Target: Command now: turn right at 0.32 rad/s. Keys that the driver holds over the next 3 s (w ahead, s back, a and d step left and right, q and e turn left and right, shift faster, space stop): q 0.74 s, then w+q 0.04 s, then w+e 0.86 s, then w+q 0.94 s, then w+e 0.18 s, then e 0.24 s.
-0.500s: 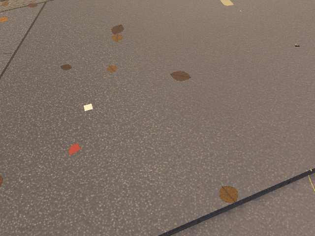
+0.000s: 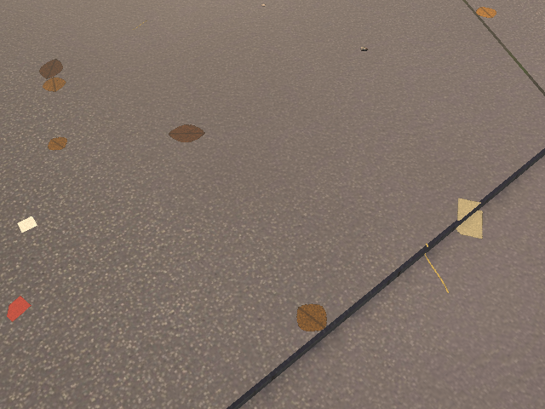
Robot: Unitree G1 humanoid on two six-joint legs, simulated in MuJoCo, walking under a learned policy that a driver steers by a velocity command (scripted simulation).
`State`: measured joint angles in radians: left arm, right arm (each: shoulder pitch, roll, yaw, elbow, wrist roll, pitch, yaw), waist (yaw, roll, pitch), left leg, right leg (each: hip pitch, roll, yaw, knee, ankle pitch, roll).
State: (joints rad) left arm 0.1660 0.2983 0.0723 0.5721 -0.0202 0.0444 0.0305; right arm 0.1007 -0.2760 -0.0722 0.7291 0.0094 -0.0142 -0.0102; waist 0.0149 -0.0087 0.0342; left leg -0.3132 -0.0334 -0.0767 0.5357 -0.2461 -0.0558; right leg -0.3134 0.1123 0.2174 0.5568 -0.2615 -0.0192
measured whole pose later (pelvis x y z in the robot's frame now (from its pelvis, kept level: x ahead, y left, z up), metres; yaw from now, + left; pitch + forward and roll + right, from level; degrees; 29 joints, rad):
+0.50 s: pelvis +0.00 +0.01 +0.00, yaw +11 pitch +1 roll -1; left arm 0.16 0.24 0.07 0.65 0.01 0.00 0.04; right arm 0.17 -0.34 -0.10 0.71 0.03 0.05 -0.02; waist -0.01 0.03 0.05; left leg -0.47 -0.03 -0.06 1.03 -0.48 -0.05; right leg -0.19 0.01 -0.01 0.45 -0.28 0.00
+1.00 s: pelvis +0.04 +0.07 +0.01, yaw +21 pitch +1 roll -1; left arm 0.21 0.29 0.06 0.69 -0.02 -0.03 -0.01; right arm 0.26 -0.26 -0.03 0.67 0.00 -0.04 -0.01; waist -0.03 -0.01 -0.01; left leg -0.16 -0.05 -0.04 0.36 -0.23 0.07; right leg -0.46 -0.04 -0.01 0.77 -0.27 0.01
